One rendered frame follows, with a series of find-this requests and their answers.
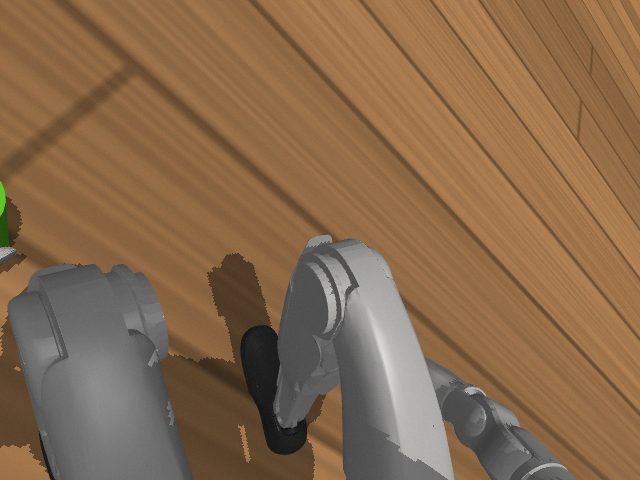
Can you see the left robot foot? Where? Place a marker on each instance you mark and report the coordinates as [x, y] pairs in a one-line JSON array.
[[46, 459]]

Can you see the right robot foot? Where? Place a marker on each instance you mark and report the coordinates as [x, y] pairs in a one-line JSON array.
[[261, 364]]

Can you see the can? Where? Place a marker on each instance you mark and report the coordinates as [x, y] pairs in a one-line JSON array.
[[4, 237]]

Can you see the right robot hand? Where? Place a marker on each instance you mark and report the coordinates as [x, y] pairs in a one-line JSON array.
[[444, 381]]

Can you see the left robot hand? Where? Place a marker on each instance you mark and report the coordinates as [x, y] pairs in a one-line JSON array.
[[6, 253]]

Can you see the right robot arm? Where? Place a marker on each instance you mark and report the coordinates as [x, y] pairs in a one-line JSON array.
[[505, 450]]

